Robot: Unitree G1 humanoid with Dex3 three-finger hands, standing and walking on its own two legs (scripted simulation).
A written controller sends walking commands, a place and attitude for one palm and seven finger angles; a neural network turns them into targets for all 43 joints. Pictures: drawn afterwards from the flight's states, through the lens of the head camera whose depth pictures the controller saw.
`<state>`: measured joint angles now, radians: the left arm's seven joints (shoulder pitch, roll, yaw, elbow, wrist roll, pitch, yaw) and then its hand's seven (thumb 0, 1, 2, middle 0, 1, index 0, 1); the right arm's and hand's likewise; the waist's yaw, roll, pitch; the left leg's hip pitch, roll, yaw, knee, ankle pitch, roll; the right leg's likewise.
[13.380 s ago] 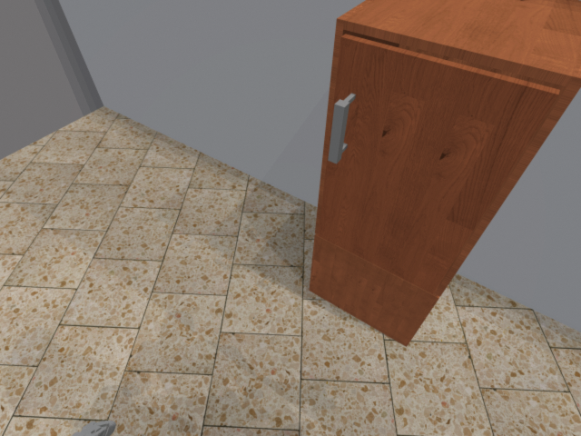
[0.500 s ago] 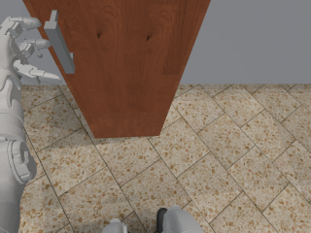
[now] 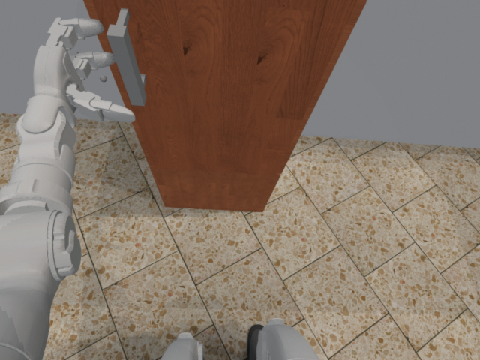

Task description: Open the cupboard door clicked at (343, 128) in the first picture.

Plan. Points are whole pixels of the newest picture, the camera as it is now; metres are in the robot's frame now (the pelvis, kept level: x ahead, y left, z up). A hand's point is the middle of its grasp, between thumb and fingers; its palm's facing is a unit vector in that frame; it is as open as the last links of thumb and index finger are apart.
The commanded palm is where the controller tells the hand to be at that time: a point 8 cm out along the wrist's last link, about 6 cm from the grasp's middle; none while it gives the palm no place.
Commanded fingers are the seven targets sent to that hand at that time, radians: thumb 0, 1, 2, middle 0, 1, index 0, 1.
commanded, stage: slide the fingers in behind the handle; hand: left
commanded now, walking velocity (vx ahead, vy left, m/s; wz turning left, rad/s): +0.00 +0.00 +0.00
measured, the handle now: (131, 61) +0.57 +0.15 +0.09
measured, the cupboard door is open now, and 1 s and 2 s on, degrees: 0 0 0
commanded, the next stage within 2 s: move the hooked fingers beside the handle in 0.54 s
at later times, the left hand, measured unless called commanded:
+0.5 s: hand (111, 83) +0.52 +0.17 +0.10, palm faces +0.02 -1.00 -0.04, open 15.5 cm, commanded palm +0.52 +0.15 +0.09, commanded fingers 0.00 -0.50 0.30 -0.30 -1.20 -0.30 -1.20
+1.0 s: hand (108, 82) +0.52 +0.18 +0.10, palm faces -0.02 -1.00 -0.04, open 15.5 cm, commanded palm +0.51 +0.17 +0.09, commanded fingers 0.00 -0.50 0.30 -0.30 -1.20 -0.30 -1.20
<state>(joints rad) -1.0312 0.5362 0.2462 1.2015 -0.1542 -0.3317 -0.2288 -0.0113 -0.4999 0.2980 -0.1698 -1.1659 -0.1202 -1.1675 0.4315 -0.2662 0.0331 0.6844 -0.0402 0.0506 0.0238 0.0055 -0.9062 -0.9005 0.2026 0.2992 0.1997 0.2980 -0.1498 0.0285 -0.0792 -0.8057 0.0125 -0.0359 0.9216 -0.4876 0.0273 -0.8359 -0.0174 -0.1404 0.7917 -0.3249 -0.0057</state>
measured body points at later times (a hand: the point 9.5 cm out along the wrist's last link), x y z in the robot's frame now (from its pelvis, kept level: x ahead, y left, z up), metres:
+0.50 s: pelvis -0.01 -0.02 -0.01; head +0.13 +0.01 +0.42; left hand +0.51 +0.23 +0.10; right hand +0.00 -0.28 -0.12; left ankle -0.04 +0.09 -0.69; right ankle +0.02 -0.13 -0.69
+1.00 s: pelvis -0.02 -0.01 -0.01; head +0.13 +0.01 +0.42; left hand +0.51 +0.23 +0.10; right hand -0.04 -0.28 -0.11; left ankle -0.04 +0.09 -0.69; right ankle +0.02 -0.13 -0.69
